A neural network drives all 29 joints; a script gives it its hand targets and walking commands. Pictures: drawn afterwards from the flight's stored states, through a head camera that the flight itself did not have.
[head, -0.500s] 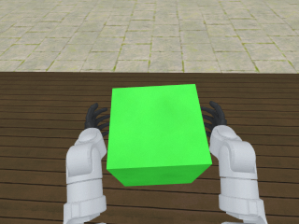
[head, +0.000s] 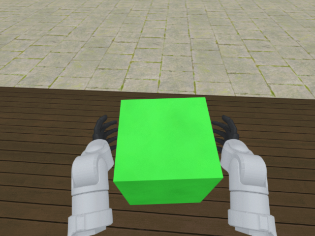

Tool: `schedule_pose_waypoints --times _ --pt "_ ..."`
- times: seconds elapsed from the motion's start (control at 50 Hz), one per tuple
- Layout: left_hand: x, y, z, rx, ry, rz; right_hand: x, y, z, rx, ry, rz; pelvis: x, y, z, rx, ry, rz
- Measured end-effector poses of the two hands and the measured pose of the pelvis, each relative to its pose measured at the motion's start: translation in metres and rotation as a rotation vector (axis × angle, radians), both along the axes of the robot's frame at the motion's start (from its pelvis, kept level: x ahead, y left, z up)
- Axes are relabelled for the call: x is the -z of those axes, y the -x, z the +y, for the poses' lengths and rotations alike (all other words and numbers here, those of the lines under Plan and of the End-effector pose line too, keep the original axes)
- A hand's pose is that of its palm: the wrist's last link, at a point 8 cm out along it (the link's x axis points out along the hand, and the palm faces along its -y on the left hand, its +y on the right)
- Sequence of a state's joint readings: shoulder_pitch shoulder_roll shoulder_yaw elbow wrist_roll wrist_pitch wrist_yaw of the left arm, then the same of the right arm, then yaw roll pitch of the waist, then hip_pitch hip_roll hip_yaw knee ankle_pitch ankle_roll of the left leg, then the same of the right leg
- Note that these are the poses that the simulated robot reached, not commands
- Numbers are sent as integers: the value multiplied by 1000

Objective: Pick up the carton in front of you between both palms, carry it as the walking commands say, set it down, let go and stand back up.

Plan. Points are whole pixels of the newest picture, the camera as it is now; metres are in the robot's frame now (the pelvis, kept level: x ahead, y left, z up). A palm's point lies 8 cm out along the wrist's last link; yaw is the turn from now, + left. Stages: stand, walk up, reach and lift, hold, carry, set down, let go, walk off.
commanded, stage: carry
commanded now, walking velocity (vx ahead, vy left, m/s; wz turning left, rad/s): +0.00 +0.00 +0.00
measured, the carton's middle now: (164, 155) +0.33 +0.00 +0.03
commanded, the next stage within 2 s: none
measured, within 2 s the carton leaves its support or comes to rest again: neither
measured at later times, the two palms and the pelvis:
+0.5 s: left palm (95, 142) +0.33 +0.18 +0.10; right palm (220, 140) +0.33 -0.13 +0.10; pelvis +0.02 +0.02 -0.01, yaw +0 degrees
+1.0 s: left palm (118, 100) +0.56 +0.16 +0.04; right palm (205, 100) +0.56 -0.15 +0.04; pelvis +0.24 +0.00 -0.06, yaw +1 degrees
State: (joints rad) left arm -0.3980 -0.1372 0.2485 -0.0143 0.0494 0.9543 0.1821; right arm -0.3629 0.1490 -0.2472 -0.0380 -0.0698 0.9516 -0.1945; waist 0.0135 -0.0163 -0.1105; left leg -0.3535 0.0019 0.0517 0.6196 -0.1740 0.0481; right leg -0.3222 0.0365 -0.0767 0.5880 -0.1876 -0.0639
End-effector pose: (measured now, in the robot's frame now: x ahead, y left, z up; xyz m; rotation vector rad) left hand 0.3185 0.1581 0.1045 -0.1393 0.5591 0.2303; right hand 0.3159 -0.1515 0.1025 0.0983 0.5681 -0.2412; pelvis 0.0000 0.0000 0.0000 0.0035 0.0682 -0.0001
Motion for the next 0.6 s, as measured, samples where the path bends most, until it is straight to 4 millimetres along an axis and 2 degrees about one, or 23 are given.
schedule_pose_waypoints --times 0.1,0.28,0.36,0.46,0.6 --pt "-1 -3 1 7 -7 19 1 1 1 9 -11 18 0 -1 6 3 4 -5" --pt "-4 8 7 -3 -5 23 -4 11 7 10 -18 22 -2 7 11 3 4 -18" --pt "-5 10 10 -14 -6 20 -7 10 10 7 -22 19 -1 3 12 1 4 -18" --pt "-1 -4 16 -19 -8 24 -3 -7 15 -1 -8 24 6 -13 15 -3 8 -6" --pt "20 -44 32 -12 1 41 15 -46 31 7 -7 39 18 -46 29 1 -7 20"
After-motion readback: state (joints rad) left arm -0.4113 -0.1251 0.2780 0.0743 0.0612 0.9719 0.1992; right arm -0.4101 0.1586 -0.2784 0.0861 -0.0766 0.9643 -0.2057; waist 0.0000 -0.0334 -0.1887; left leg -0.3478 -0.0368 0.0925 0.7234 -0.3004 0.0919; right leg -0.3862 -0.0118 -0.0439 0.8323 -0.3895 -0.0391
